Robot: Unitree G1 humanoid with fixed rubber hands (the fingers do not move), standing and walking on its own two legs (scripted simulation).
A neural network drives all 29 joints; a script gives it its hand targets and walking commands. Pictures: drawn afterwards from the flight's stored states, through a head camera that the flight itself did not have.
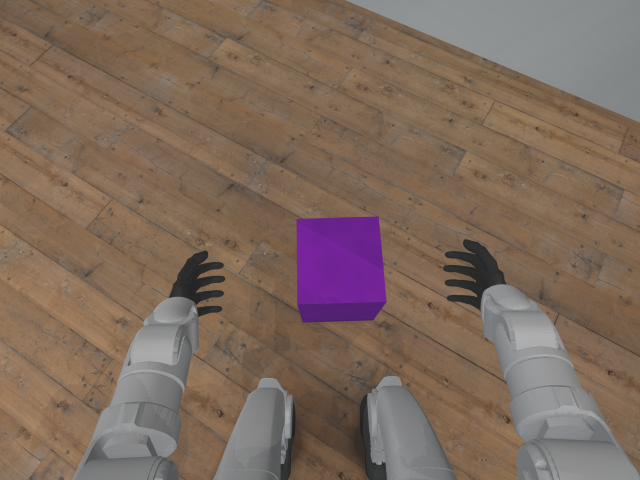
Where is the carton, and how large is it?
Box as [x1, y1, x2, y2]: [297, 216, 386, 321]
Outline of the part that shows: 378,216 297,219 297,304 303,321 373,319 386,301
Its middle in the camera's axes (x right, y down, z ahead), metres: +0.05 +0.09 +1.02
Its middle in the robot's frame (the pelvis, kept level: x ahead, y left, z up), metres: +0.51 -0.03 -0.56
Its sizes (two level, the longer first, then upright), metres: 0.210 0.200 0.250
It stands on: the floor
